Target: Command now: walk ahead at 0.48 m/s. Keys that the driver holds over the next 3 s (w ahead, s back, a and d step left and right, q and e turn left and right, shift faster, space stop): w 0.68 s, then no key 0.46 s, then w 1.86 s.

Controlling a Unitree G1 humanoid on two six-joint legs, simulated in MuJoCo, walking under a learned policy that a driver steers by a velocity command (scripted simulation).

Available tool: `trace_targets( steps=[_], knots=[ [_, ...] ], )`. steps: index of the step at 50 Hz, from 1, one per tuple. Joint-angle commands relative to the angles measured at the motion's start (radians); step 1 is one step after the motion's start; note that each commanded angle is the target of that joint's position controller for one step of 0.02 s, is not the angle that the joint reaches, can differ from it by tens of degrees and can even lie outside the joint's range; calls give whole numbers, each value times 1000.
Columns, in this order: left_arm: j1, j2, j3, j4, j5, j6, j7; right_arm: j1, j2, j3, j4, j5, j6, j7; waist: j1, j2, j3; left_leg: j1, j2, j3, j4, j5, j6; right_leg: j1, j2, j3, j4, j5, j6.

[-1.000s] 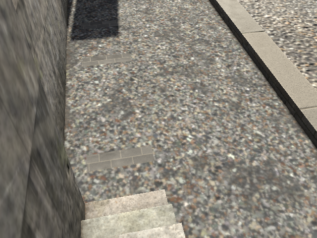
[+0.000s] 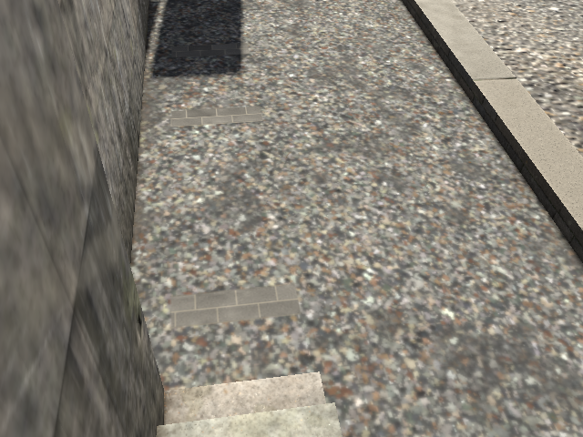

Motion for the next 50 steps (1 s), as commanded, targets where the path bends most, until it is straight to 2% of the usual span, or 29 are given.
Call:
trace_targets(
  steps=[1,5,7,8,9,10,11,12,14,15,16,17,18,21,25,26,27,29,32,33,36,38,39,40,41,43,44,47,50],
  knots=[
    [-179,129,15,-66,-10,-36,2,108,-42,-3,3,9,6,23,-89,-122,89,481,-20,118,14,267,-8,-591,-154,40,-204,23,-95],
    [-146,141,29,7,20,6,3,344,-102,-13,60,-19,22,-20,-141,-118,91,450,67,118,-141,90,18,-301,-136,79,192,241,-76],
    [-66,127,36,44,20,45,34,452,-105,-18,64,-66,-3,-31,-203,37,128,529,146,64,-649,-42,26,-196,7,70,661,234,-95],
    [58,153,11,2,102,14,-56,727,-135,-15,136,-248,-49,73,-262,550,189,805,-1,191,-512,-355,12,-616,80,177,1295,-174,-137],
    [216,132,45,-11,92,-20,-113,732,-211,-12,115,-237,-58,113,-98,422,-7,947,90,38,-26,296,120,-857,167,173,1463,-153,-156],
    [171,145,41,-97,26,-42,-136,706,-247,-15,87,-233,-69,147,-81,310,-159,956,253,-176,-77,405,227,-997,117,143,1547,-142,-138],
    [35,90,0,-209,-14,-61,-132,563,-222,-20,45,-200,-71,163,-81,178,-90,824,386,-427,-231,-194,370,-1256,38,127,1474,-22,-134],
    [-98,41,-26,-280,-36,-72,-82,453,-133,9,17,-162,-77,142,-59,106,107,503,462,-592,-326,-599,384,-1303,-116,233,1336,166,-77],
    [-82,-10,-55,-242,-8,-25,-33,240,130,85,-17,-172,-101,108,28,-51,191,46,279,-285,-359,-665,236,-1088,-223,262,877,615,-52],
    [-23,-42,-56,-228,14,-9,-46,279,98,74,-20,-171,-116,88,47,65,243,-185,204,-236,-357,-626,224,-936,-207,192,866,677,-29],
    [3,54,-29,-209,12,-21,-55,223,104,86,-66,-154,-148,69,19,43,178,-391,82,-26,-337,-624,213,-671,-157,103,542,818,-25],
    [-101,60,-23,-221,19,-21,-69,288,28,81,-52,-137,-153,63,-17,85,150,-487,86,-22,-367,-778,233,-529,-129,22,550,770,18],
    [-172,-26,-18,-147,-6,56,-33,316,-74,60,-29,102,-91,-35,31,-142,99,-116,300,-254,-250,-417,140,-473,-89,159,567,667,59],
    [-225,29,17,-158,-12,81,-31,413,-133,28,-21,89,-41,-82,-21,4,181,233,251,-208,-55,-466,37,-806,-42,284,316,794,20],
    [-378,15,32,-199,28,50,-22,532,-55,29,15,60,-28,-91,-135,109,202,371,207,-221,-10,-326,28,-910,5,320,278,664,0],
    [-426,9,31,-219,17,40,-9,522,-34,37,26,54,-34,-91,-162,252,196,398,156,-185,8,-347,55,-915,4,256,240,654,-6],
    [-458,26,37,-222,12,29,-5,555,-5,45,44,47,-40,-94,-189,253,196,418,143,-192,27,-286,76,-919,4,262,215,596,-12],
    [-460,-19,18,-220,19,29,-30,448,67,71,23,49,-39,-104,-127,84,187,236,97,-114,108,-426,98,-711,0,191,33,890,-6],
    [-462,-76,-14,-218,-24,36,-48,304,15,72,-29,50,-39,-86,-121,48,155,88,87,-51,117,-450,111,-367,-19,91,-247,1045,-15],
    [-482,-96,-30,-258,-36,43,-41,302,2,62,-28,14,-40,-62,-178,128,132,107,73,-41,124,-468,161,-295,-5,23,-302,1028,-23],
    [-305,1,12,-223,-55,54,-39,341,-23,42,29,-34,-32,-37,-139,89,46,257,69,-45,396,-252,218,-144,-58,76,-585,874,-86],
    [79,48,36,-105,-15,37,-38,340,-27,28,44,-5,-30,-11,46,-6,-56,-30,-56,119,858,-520,151,360,-106,71,-694,1185,-101],
    [198,92,39,-54,-20,37,-29,356,2,11,35,16,-33,-18,70,-195,-142,-354,-154,183,1236,-1241,111,656,-225,163,-388,1663,-124],
    [187,147,35,-34,-8,36,-44,361,4,28,-22,58,-38,-20,24,-270,-266,-589,-106,168,1371,-1348,86,871,-351,194,-84,2071,-179],
    [115,137,35,-61,-4,29,-56,330,-8,38,-36,66,-39,-33,42,-204,-302,-598,-70,96,1333,-1217,80,764,-409,218,-167,1828,-265],
    [-11,107,29,-75,-5,17,-37,302,33,49,-2,32,-19,-50,-23,-137,-270,-485,-8,45,1224,-1053,37,408,-415,277,-325,1180,-355],
    [14,65,6,-48,25,3,-33,287,-1,27,27,6,-11,-48,-11,-102,-193,-451,-22,3,1082,-837,17,253,-346,212,-297,1036,-313],
    [-51,-61,-65,-59,-12,-19,-9,153,50,31,25,-24,15,-31,-74,-89,-22,-95,-45,65,481,-362,-55,-279,-228,134,-356,878,-228],
    [-219,51,-51,-107,-19,-8,-26,323,101,52,129,-18,41,-23,-190,-216,-94,400,-67,179,454,-218,-34,-554,-192,63,-343,922,-197]
  ],
)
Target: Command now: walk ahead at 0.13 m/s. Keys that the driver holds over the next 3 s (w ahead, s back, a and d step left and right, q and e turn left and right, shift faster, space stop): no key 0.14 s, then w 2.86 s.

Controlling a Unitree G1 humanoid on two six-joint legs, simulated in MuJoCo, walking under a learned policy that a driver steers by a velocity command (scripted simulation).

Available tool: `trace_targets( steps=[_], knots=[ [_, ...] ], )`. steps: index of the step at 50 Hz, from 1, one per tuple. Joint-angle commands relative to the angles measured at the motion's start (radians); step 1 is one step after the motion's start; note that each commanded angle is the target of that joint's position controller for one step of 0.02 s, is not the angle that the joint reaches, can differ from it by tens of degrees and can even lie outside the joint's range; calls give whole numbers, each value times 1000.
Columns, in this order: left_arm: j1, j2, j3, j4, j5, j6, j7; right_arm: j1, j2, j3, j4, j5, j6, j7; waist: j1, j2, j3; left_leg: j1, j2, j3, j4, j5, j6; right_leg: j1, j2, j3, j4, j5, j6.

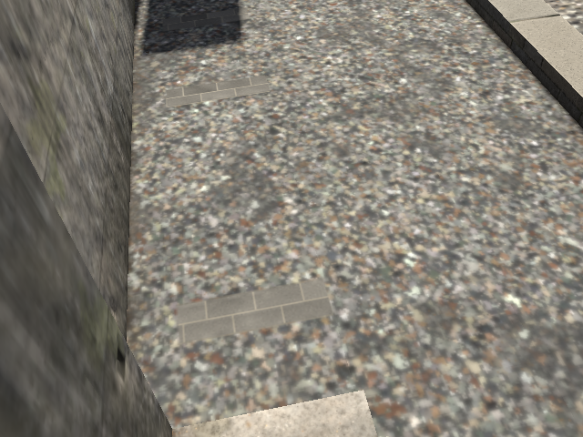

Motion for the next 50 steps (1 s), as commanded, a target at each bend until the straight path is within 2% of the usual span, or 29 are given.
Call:
trace_targets(
  steps=[1,3,4,5,6,7,9,11,13,17,22,24,28,30,32,33,35,36,37,38,40,41,42,43,44,45,47,49,50],
  knots=[
    [-221,118,6,-115,-20,-23,-7,267,-2,4,78,5,27,2,-154,-227,-36,539,-14,126,-189,282,4,-403,-136,3,-124,519,-141],
    [-172,133,2,-93,-22,-12,-2,151,-39,13,38,-6,23,-4,-100,-245,85,548,18,113,-387,117,13,-350,-142,65,-139,539,-159],
    [-184,133,-3,-92,-10,-5,4,229,-28,31,60,-10,23,14,-124,-285,126,667,51,77,-486,-118,-2,-372,-168,89,-168,514,-143],
    [-145,137,4,-82,-13,5,11,295,-28,36,88,-14,16,14,-126,-237,182,727,77,88,-647,-41,-9,-366,-156,99,-151,469,-116],
    [29,115,12,-55,-16,20,13,274,-108,26,98,4,7,15,-45,-11,229,704,177,5,-749,438,-2,-299,-97,80,-96,377,-59],
    [154,100,15,-22,-10,39,16,209,-130,25,86,26,-2,12,21,92,223,585,221,-60,-783,541,42,-177,-79,62,-75,124,-17],
    [55,91,8,-37,5,73,8,104,-62,53,55,33,-7,26,19,31,163,475,199,-39,-923,154,38,-33,-55,52,-139,-74,-13],
    [-29,122,22,-63,10,96,-15,73,-75,56,45,37,-5,33,27,44,127,365,155,-7,-994,-232,46,112,-38,31,-159,-137,-16],
    [-52,122,31,-82,9,106,-18,88,-88,41,35,48,-9,26,28,47,112,352,122,24,-1021,-414,55,135,-25,22,-149,-211,-45],
    [-59,75,26,-74,28,98,-12,83,-71,39,11,44,-29,21,43,37,86,386,144,-3,-1019,-473,81,138,1,-23,-130,-150,-81],
    [-85,106,34,-75,35,79,-6,102,-96,19,1,55,-27,30,28,-10,89,419,114,42,-898,-499,122,85,-11,-4,-143,-210,-102],
    [-116,113,34,-87,31,66,-5,121,-92,14,13,52,-28,27,12,-41,82,451,94,75,-850,-356,118,71,-8,9,-117,-128,-88],
    [-99,100,34,-90,30,49,11,222,-159,-18,55,54,-22,12,-21,-20,48,606,128,17,-752,-82,163,-57,34,-64,88,32,-57],
    [-75,102,32,-95,28,37,26,236,-173,-32,84,48,-16,5,-28,56,60,598,139,-10,-705,-39,195,-93,16,-58,135,21,-63],
    [-16,151,52,-82,19,30,36,214,-186,-49,79,45,-25,0,-6,32,69,461,95,21,-616,-126,182,-20,3,-23,178,92,-65],
    [66,177,61,-56,20,29,36,155,-171,-49,62,41,-32,-1,41,-37,68,324,63,67,-518,-156,159,93,-25,40,159,203,-86],
    [298,254,87,4,17,16,31,-40,-162,-52,-26,20,-50,-3,178,-298,89,-129,-1,134,-173,-467,105,430,-213,369,-14,492,-174],
    [341,263,96,18,16,13,31,-99,-157,-54,-69,-8,-53,-11,194,-307,120,-263,29,31,-134,-413,90,468,-288,481,-58,586,-219],
    [301,234,94,21,27,16,36,-88,-157,-58,-69,0,-51,-11,159,-244,163,-310,65,-19,-109,-355,76,442,-318,474,-48,599,-236],
    [238,192,84,10,45,9,29,-71,-144,-64,-68,13,-52,-16,127,-143,182,-276,74,-80,-217,-188,53,363,-280,375,-11,448,-220],
    [131,117,60,1,23,-24,37,-118,-100,-61,-106,-3,-57,-4,89,-152,171,-255,74,-135,-315,66,34,272,-245,325,43,283,-180],
    [11,131,65,-29,4,-33,54,-138,-89,-49,-139,2,-58,15,26,-103,142,17,72,-83,-565,414,33,5,-192,196,-1,108,-134],
    [-103,154,67,-54,-1,-32,60,-111,-44,-34,-135,11,-56,34,-24,-121,102,357,58,8,-630,586,44,-245,-132,106,-18,-19,-113],
    [-115,178,77,-64,-5,-38,61,-82,-36,-30,-125,19,-50,46,-37,-99,96,528,22,79,-611,633,38,-366,-126,82,-29,-50,-120],
    [-134,186,78,-43,-6,-33,53,100,-55,-45,-50,16,-40,50,-89,-105,32,697,-3,117,-458,734,42,-435,-132,47,77,-29,-111],
    [-127,189,77,-48,-4,-29,48,207,-71,-45,-2,27,-31,43,-128,-101,46,693,-6,107,-442,639,48,-403,-129,27,151,7,-85],
    [-90,190,71,-25,20,-7,35,347,-156,-69,62,12,0,12,-148,-119,56,702,10,123,-519,433,64,-232,-92,5,364,169,-60],
    [-143,217,83,6,29,9,35,593,-212,-88,113,-21,4,-8,-297,-76,23,906,62,100,-662,318,80,-246,-68,32,811,444,-66],
    [-176,199,94,-6,24,27,50,538,-190,-79,51,-32,-9,-2,-342,56,156,833,134,23,-1040,354,128,-282,92,6,1161,38,-62]
  ],
)
Over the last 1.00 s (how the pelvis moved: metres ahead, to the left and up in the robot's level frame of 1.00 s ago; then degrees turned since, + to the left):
0.35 0.04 -0.35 -1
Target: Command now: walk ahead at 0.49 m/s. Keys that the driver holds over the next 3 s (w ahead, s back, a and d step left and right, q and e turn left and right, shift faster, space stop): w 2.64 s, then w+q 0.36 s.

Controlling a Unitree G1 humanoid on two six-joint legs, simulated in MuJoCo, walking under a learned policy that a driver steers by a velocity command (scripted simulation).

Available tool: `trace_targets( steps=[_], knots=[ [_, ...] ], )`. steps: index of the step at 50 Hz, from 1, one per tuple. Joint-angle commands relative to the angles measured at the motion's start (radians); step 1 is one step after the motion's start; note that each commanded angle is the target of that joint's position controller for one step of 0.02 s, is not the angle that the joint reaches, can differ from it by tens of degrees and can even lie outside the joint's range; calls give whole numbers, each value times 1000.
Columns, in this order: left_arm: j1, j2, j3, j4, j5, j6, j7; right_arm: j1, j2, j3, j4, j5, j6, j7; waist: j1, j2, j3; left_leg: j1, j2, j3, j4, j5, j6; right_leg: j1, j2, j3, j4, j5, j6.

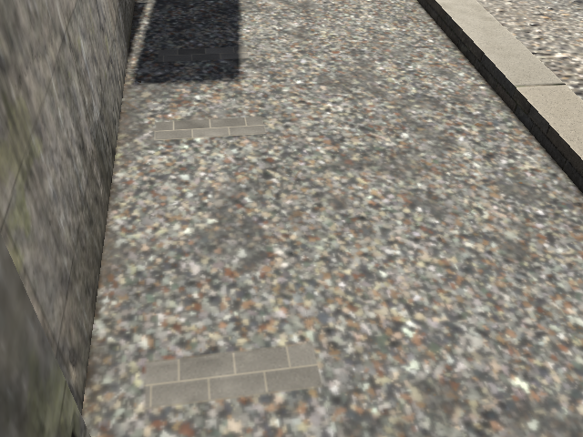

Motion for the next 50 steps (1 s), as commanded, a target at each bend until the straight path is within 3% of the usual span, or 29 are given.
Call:
trace_targets(
  steps=[1,2,3,4,6,7,8,9,11,13,17,18,21,24,27,28,29,30,31,32,33,35,37,41,43,44,45,47,50],
  knots=[
    [-259,74,22,-121,36,25,23,442,-128,-19,96,-47,-1,7,-258,112,248,408,172,-131,-176,240,29,-666,200,110,707,-91,-100],
    [-5,-56,-11,-154,16,28,35,465,-105,28,159,-18,-41,45,-35,249,181,433,219,-130,191,990,-101,-765,173,205,657,-131,-120],
    [96,-20,-1,-129,12,42,43,496,-70,34,185,54,-60,61,9,227,86,420,245,-258,158,901,-94,-772,134,169,552,-59,-98],
    [80,17,0,-92,12,67,44,420,-94,26,154,68,-73,59,24,174,96,263,217,-336,50,329,-34,-770,89,158,500,105,-96],
    [-60,38,4,-120,39,82,40,290,-84,38,121,63,-81,25,57,114,112,30,265,-496,-25,-188,58,-787,45,260,293,417,-68],
    [-190,69,9,-149,8,85,27,282,-92,48,112,46,-74,6,29,138,157,-48,274,-514,-54,-218,81,-795,41,195,262,402,-39],
    [-238,56,1,-142,-17,84,16,207,7,92,83,38,-69,-6,80,-40,226,-344,227,-397,-9,-225,86,-617,32,212,34,633,16],
    [-260,12,-14,-148,-17,92,10,219,2,101,77,31,-60,-17,61,-8,209,-380,230,-367,-14,-128,99,-536,40,124,-19,638,40],
    [-218,1,-15,-105,9,96,-3,278,-65,85,72,45,-65,-24,56,84,133,-356,216,-337,38,-67,79,-463,49,78,69,695,23],
    [-323,65,2,-140,4,75,-4,361,-22,83,113,68,-65,-35,4,35,178,-178,143,-346,178,-465,75,-688,9,201,-106,899,-24],
    [-437,55,13,-204,-1,47,-11,506,-3,71,163,36,-60,-51,-86,59,215,106,166,-478,201,-410,126,-955,0,220,-215,741,-28],
    [-462,42,10,-216,4,35,-17,447,63,88,154,46,-62,-57,-59,-30,247,-18,141,-415,253,-432,116,-867,0,227,-332,905,-16],
    [-531,-48,-31,-287,-15,15,-34,285,39,82,93,46,-45,-47,-85,-10,196,-350,44,-193,233,-610,101,-310,42,8,-651,1122,7],
    [-405,2,-14,-283,-57,18,-20,278,-32,34,98,10,-31,-36,-89,84,191,-243,83,-149,428,-464,152,-213,26,-8,-855,871,-19],
    [-67,47,17,-155,-51,17,-36,358,-21,11,133,-2,-17,-12,5,-50,36,-191,22,-18,950,-228,128,130,7,-42,-1166,931,-88],
    [49,79,34,-137,-50,17,-43,245,-38,-3,112,-19,-8,-3,124,-163,-41,-361,-94,62,1401,-815,109,305,-105,80,-1155,1054,-192],
    [71,63,14,-150,-56,17,-56,138,23,3,28,-14,-16,2,108,-172,-79,-678,-152,56,1642,-1153,109,457,-172,145,-804,1378,-164],
    [87,109,0,-156,-27,5,-63,207,38,13,-33,41,-38,1,41,-223,-164,-898,-147,-56,1586,-1122,87,625,-319,272,-633,1650,-260],
    [112,215,57,-122,-15,-4,-45,231,32,24,-14,21,-32,-17,87,-241,-242,-1002,-78,-189,1527,-1036,69,624,-458,476,-751,991,-418],
    [77,156,52,-128,-23,-11,-35,136,21,25,-17,-15,-19,-30,80,-177,-163,-1044,-27,-184,1467,-993,29,432,-468,558,-879,531,-448],
    [3,33,4,-133,4,-27,-35,75,-12,6,-12,-35,-13,-31,43,-44,-22,-1019,-26,-207,1272,-723,-8,232,-361,464,-879,372,-334],
    [-46,-23,-28,-144,8,-48,-21,9,23,8,-34,-59,5,2,-30,-20,132,-825,-38,-165,907,-414,-74,-216,-270,367,-894,397,-240],
    [-71,62,-11,-150,13,-59,-19,53,69,12,-12,-61,27,16,-66,-123,100,-464,-51,-84,742,-154,-84,-485,-200,309,-927,476,-224],
    [-91,76,3,-137,-54,-85,-10,-91,-5,-2,-85,-45,30,19,-41,-170,122,-463,-10,-112,368,214,-62,-350,-163,314,-864,304,-194],
    [-83,76,11,-147,-45,-70,-5,-168,10,1,-112,-35,22,30,-2,-204,138,-448,9,-118,280,215,-59,-307,-168,331,-832,190,-206],
    [50,30,-38,-76,137,-109,-17,-93,95,89,-119,-178,6,134,9,-243,352,-454,96,-143,192,322,-2,-496,-203,209,-735,132,-217],
    [66,29,-37,-55,159,-124,-43,-4,88,77,-93,-187,-6,154,-24,-161,273,-240,76,-64,288,350,-4,-582,-170,174,-694,90,-235],
    [-6,47,-45,-78,129,-145,-56,1,16,77,-105,-176,-13,153,-49,-129,197,-12,46,10,365,188,-44,-684,-138,140,-606,12,-216],
    [145,179,-14,-56,43,-99,-12,-378,1,103,-224,-134,17,155,151,-131,214,-244,85,-43,-204,-85,-66,-172,-217,359,-540,97,-211]
  ],
)
Over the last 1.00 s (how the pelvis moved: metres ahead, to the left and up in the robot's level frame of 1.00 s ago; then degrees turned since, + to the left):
0.23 0.05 -0.13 2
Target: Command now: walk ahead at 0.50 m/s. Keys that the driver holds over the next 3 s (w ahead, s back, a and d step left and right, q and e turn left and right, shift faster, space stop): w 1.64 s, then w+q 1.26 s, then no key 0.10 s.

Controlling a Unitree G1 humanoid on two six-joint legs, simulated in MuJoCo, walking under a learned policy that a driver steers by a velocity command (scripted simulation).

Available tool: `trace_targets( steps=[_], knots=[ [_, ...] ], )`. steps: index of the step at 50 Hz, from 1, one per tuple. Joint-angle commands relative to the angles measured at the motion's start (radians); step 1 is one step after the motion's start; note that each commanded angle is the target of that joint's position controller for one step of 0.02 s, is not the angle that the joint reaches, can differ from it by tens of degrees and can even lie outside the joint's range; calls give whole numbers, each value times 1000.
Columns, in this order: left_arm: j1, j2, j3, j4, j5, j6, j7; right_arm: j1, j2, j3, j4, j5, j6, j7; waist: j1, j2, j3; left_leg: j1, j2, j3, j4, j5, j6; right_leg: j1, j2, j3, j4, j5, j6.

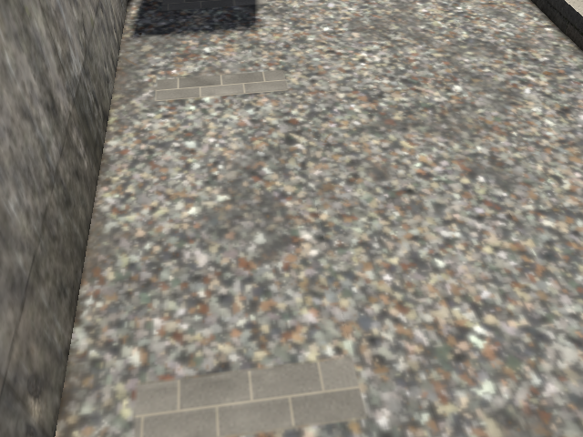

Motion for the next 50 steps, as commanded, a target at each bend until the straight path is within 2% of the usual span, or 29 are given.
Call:
trace_targets(
  steps=[1,3,4,5,7,8,10,11,12,14,15,18,22,23,24,26,27,28,29,31,34,36,40,44,45,46,47,48,50],
  knots=[
    [106,249,46,-7,-30,30,17,-246,-67,6,-117,10,3,5,89,-115,190,16,23,-17,-349,-224,7,26,-219,401,-261,307,-205],
    [-7,288,50,-23,-36,66,-13,148,-116,-29,17,33,-30,-13,-89,2,96,349,45,14,-593,42,46,12,-137,328,128,394,-150],
    [72,256,39,15,13,85,-64,524,-210,-84,159,24,-64,-28,-199,114,5,755,39,102,-477,195,84,-195,-43,204,472,451,-81],
    [191,154,50,13,-12,79,-102,672,-259,-101,186,26,-62,-9,-189,297,-206,1221,146,1,53,532,242,-653,120,111,984,35,-43],
    [-149,207,63,-205,-98,16,-117,622,-337,-115,156,1,-56,11,-254,195,-99,1142,290,-229,-61,283,342,-1133,79,-8,1185,76,-48],
    [-265,162,47,-268,-102,-11,-97,548,-255,-95,157,20,-48,3,-237,96,8,986,349,-376,-155,-361,326,-1286,0,81,1070,234,-84],
    [-263,72,5,-240,-59,-6,-63,342,44,4,113,-13,-65,-11,-71,-43,177,448,313,-321,-218,-551,262,-1128,-203,250,577,718,-143],
    [-224,89,3,-203,-30,6,-62,212,73,18,64,-8,-85,-28,-13,-63,215,198,244,-222,-285,-540,280,-946,-223,218,305,863,-144],
    [-228,119,14,-176,-12,11,-63,99,83,25,-1,51,-113,-49,-12,-49,214,-117,117,-50,-314,-557,273,-614,-194,112,-33,1095,-122],
    [-230,119,14,-191,13,26,-94,122,-19,9,17,43,-148,-76,9,78,77,-265,28,-42,-177,-658,225,-331,-134,100,65,1263,-67],
    [-291,160,15,-212,19,26,-99,211,-53,3,8,53,-158,-95,-48,10,69,-68,28,-38,-116,-612,219,-473,-113,74,-92,1335,-57],
    [-371,191,25,-250,-24,43,-59,244,-140,-9,-3,30,-140,-73,-44,-20,84,-213,23,-91,2,-796,207,-121,-71,28,-262,1399,-17],
    [-664,168,20,-333,-16,66,-59,494,-95,-15,87,115,-98,-105,-242,-52,201,541,102,-312,164,-577,221,-654,-123,75,-780,1127,-12],
    [-768,60,21,-445,-255,62,-49,448,-61,-59,98,236,-27,-172,-267,-147,219,447,41,-267,278,-346,159,-563,-63,81,-757,1159,3],
    [-623,32,9,-411,-273,67,-51,380,-111,-68,90,206,-3,-190,-186,-42,148,435,50,-247,386,-290,170,-409,-92,120,-836,1159,-34],
    [-222,154,82,-263,-187,72,-47,355,-21,-56,132,153,-27,-167,-18,-76,-25,197,-42,-116,794,-322,105,146,-65,-10,-888,1445,-100],
    [91,186,101,-170,-156,93,-29,312,9,-63,137,151,-46,-142,131,-204,-111,-220,-197,-8,1276,-904,32,614,-184,64,-709,1795,-193],
    [105,239,101,-156,-145,85,-28,404,35,-40,85,206,-61,-137,91,-347,-314,-628,-185,-118,1529,-1302,-5,1045,-403,285,-366,1866,-320],
    [88,201,99,-187,-153,103,-16,301,-71,-48,18,205,-79,-137,152,-263,-425,-717,-104,-179,1347,-1222,-14,1052,-377,360,-423,1402,-338],
    [-74,265,131,-173,-143,104,18,155,-35,-41,-62,223,-76,-153,17,-82,-259,-741,-13,-101,1047,-872,-1,650,-434,546,-685,522,-346],
    [-375,163,94,-243,-114,59,40,78,-4,-50,-53,164,-29,-166,-148,42,101,-364,81,-99,555,-652,-51,-202,-358,440,-863,629,-277],
    [-407,185,114,-270,-127,54,53,87,2,-51,-38,133,-46,-152,-159,-102,35,-35,45,-45,238,-431,-48,-343,-185,166,-844,808,-208],
    [-260,171,130,-216,-187,67,52,-36,-11,-52,-34,153,-58,-132,-87,-133,-18,15,-21,29,2,-314,-17,-75,-196,161,-826,828,-187],
    [-211,144,127,-178,-169,81,44,74,-110,-102,13,141,-63,-126,-168,-105,-48,230,-72,89,-66,-463,54,19,-142,118,-593,877,-116],
    [-247,109,114,-194,-152,80,39,252,-176,-130,65,137,-69,-125,-247,-16,-120,426,6,-28,-62,-438,99,-97,-69,35,-311,895,-71],
    [-127,-8,87,-218,-141,58,32,364,-280,-151,92,140,-73,-108,-196,304,-237,736,266,-557,-230,-550,291,-442,87,11,150,380,-17],
    [-137,74,105,-206,-152,40,24,407,-224,-136,87,146,-80,-102,-217,260,-307,812,304,-789,-356,-788,324,-584,80,174,266,289,-40],
    [-248,121,118,-232,-176,38,29,306,-172,-123,63,144,-88,-104,-218,192,-159,730,284,-670,-356,-846,281,-689,29,161,287,354,-62],
    [-352,128,130,-269,-143,45,49,133,-99,-97,30,127,-87,-105,-148,48,-55,449,211,-458,-379,-640,236,-569,-51,133,133,527,-72]
  ],
)
Over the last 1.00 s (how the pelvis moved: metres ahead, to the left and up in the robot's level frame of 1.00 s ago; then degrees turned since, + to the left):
0.39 0.03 -0.35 -2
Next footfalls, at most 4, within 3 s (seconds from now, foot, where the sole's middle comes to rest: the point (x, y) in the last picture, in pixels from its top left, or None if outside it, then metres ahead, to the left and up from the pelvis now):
0.08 left None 0.12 0.16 -0.88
0.52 right None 0.49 -0.04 -1.07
0.90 left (247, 414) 0.75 0.22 -1.07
1.42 right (328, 335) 1.03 -0.01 -1.07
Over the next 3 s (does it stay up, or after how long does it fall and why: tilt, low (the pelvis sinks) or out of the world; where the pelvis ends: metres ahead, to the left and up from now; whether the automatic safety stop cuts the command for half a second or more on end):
stays up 1.66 0.27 -0.32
